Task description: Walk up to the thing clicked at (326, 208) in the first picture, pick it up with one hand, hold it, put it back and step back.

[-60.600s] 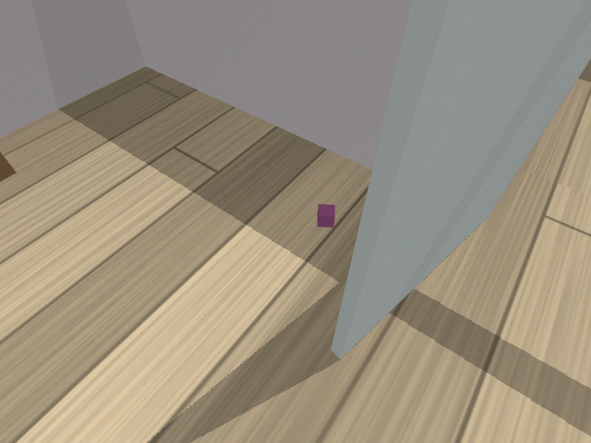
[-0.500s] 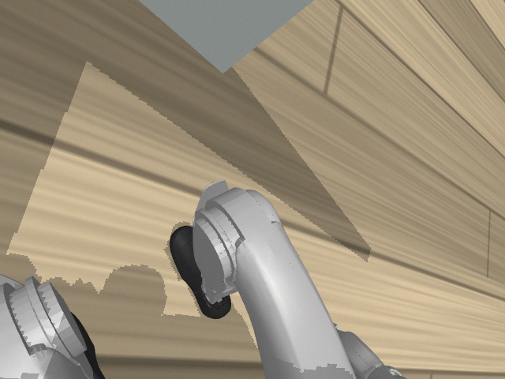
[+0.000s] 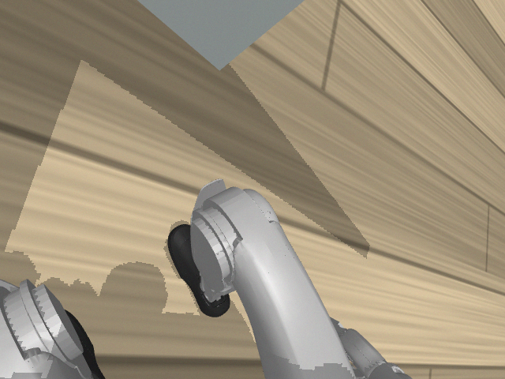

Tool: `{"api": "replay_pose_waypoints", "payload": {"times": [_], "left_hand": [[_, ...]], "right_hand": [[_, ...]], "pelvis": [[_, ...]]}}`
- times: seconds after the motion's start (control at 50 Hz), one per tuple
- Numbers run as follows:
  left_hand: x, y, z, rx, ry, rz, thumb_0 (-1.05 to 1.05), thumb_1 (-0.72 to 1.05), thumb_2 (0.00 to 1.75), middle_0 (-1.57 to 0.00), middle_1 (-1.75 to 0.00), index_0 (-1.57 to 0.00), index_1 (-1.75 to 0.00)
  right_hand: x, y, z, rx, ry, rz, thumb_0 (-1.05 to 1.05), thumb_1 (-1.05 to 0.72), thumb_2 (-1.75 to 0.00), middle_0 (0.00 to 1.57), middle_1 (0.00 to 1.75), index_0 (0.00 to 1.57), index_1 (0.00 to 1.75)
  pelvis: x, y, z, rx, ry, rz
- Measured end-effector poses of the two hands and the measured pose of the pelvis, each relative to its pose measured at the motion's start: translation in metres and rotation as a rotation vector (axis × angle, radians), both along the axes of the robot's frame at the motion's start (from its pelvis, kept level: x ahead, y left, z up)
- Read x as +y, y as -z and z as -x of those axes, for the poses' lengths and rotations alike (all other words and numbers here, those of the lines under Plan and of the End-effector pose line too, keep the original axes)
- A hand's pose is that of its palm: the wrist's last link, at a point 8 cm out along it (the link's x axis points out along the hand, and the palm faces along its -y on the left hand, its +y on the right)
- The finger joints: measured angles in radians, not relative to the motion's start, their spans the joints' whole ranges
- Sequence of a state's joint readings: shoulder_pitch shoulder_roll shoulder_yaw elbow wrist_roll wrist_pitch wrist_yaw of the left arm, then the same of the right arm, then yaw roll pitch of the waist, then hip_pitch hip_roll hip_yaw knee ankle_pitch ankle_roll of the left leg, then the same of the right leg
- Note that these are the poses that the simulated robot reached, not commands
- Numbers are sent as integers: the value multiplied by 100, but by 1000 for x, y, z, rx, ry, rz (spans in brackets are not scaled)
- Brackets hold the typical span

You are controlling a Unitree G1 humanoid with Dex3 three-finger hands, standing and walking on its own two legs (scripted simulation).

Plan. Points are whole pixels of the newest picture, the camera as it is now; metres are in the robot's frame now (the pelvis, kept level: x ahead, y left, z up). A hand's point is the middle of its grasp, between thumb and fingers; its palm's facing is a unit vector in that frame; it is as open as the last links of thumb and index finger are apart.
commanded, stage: close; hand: left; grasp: from above
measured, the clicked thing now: out of the picture +0.53 +0.32 -0.28
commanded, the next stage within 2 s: settle in 1.40 s
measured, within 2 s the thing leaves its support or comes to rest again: leaves its support in 1.88 s
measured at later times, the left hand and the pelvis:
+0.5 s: hand out of the picture +0.51 +0.30 -0.25, palm faces -0.46 -0.05 -0.88, open 12.4 cm; pelvis +0.00 +0.00 +0.00, yaw +0 degrees
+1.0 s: hand out of the picture +0.50 +0.30 -0.25, palm faces -0.46 -0.05 -0.88, open 10.9 cm; pelvis +0.00 +0.00 +0.00, yaw +0 degrees
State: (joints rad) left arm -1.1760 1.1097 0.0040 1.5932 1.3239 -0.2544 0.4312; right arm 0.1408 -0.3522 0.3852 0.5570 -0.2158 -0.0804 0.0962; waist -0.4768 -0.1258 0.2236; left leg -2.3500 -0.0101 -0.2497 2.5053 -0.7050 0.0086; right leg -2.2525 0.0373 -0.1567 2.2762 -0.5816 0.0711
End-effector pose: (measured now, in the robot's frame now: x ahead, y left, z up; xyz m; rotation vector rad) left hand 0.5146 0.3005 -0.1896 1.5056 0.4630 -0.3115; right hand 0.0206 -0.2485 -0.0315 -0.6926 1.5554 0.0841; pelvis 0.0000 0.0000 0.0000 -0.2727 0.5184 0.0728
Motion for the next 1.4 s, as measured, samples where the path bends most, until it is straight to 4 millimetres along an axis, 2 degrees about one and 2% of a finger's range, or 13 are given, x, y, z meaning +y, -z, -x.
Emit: {"api": "replay_pose_waypoints", "payload": {"times": [1.12, 1.4], "left_hand": [[0, 4, 6, -13, 28, 9, 0, -6, 97, -29, -104, -35, -101], [0, 4, 5, -13, 25, 6, -1, -6, 92, -33, -99, -42, -98]], "right_hand": [[5, 3, 0, 5, -27, 1, 0, -90, -89, 20, 30, 20, 30], [6, 4, -5, 0, -31, -11, 0, -90, -89, 20, 30, 20, 30]], "pelvis": [[2, 1, 3, -14, 5, 8], [1, 0, 1, -5, 4, 5]]}}
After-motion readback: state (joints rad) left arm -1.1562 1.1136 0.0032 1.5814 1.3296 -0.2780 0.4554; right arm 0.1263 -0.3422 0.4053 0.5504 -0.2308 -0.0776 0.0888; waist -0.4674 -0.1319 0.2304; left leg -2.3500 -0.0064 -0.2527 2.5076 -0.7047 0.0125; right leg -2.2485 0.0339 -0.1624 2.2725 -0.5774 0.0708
